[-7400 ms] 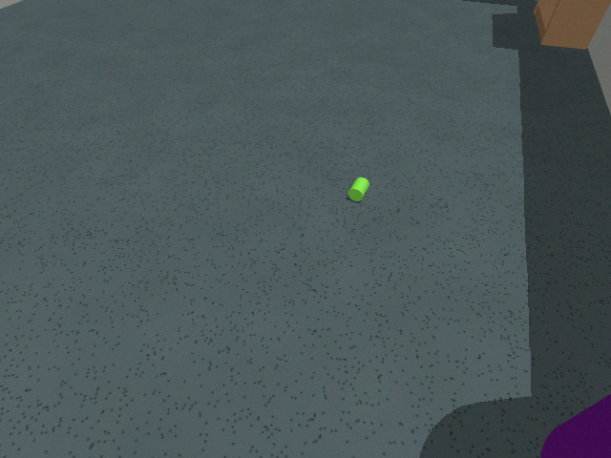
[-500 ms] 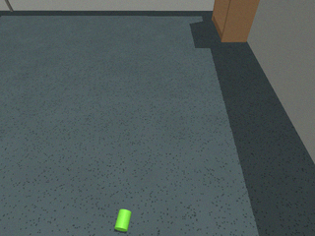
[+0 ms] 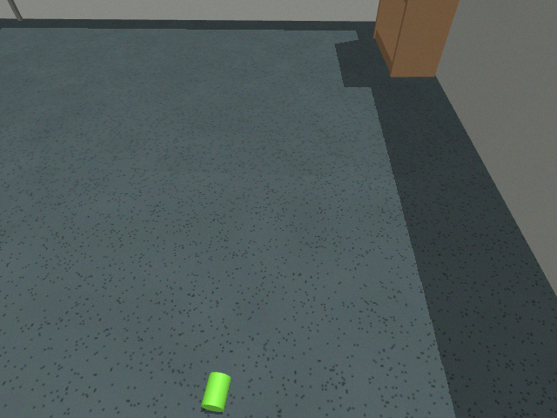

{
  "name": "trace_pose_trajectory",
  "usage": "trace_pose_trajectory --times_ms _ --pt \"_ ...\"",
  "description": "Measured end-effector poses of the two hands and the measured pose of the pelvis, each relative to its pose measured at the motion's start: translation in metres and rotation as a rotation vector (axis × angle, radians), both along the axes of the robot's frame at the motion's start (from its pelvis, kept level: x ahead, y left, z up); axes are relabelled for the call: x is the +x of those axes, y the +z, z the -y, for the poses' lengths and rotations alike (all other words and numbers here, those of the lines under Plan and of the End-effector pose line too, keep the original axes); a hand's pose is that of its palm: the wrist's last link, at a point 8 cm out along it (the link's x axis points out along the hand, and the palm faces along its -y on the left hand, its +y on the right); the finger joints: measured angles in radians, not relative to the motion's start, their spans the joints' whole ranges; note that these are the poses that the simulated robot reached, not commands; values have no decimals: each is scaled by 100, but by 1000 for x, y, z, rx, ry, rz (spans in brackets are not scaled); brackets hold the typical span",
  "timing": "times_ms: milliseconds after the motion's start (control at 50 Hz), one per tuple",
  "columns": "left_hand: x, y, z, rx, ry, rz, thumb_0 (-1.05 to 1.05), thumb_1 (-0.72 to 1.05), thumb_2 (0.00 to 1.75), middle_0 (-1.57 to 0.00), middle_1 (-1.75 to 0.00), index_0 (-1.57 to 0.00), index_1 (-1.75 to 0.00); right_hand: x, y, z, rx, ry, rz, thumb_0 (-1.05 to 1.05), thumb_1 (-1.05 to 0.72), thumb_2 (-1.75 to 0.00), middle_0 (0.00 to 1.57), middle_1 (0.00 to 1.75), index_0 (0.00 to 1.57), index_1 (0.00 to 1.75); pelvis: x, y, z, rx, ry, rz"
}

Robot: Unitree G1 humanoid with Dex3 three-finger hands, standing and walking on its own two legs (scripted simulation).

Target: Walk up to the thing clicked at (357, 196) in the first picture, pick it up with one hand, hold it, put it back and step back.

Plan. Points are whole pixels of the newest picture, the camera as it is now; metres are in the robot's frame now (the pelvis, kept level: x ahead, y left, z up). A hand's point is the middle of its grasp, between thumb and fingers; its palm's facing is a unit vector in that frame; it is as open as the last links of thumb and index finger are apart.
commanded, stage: stand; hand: left
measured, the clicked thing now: (216, 391) +0.39 +0.24 -0.75
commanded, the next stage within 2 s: walk up in 0.18 s
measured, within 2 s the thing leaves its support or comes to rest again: neither
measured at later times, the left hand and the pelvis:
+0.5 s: hand out of the picture +0.05 +0.28 -0.17, palm faces -0.02 -0.92 -0.38, open 7.4 cm; pelvis -0.06 +0.01 -0.02, yaw +0 degrees
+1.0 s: hand out of the picture -0.04 +0.30 -0.19, palm faces -0.10 -0.92 -0.39, open 7.4 cm; pelvis -0.17 +0.04 -0.03, yaw -4 degrees
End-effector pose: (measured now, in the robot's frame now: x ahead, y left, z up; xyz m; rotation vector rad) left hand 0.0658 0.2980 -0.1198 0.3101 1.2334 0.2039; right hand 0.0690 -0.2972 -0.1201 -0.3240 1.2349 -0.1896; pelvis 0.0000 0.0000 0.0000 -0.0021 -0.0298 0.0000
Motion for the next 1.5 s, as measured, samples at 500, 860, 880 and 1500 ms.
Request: trace_pose_trajectory --times_ms 500,860,880,1500 --pt "-22 -15 -25 43 -11 26 1 90 90 -20 -30 -20 -30 -30 -13 13 -54 -15 -2 0 -90 -89 20 30 20 30 -60 -23 -12 2 -1 3" --pt "-71 -30 -52 10 -65 42 1 91 90 -20 -30 -20 -30 -161 0 -35 -113 -57 -85 1 -90 -89 21 30 21 31 -130 -22 -50 -22 -25 -26" --pt "-77 -29 -52 14 -70 31 1 90 90 -20 -30 -20 -30 -161 -1 -34 -112 -58 -67 1 -90 -89 21 30 21 31 -135 -22 -49 -21 -31 -26" --pt "-255 -21 -26 8 -21 137 1 90 90 -20 -30 -20 -30 -289 -2 -12 -92 58 36 1 -90 -89 21 30 20 30 -302 -28 -20 11 2 22"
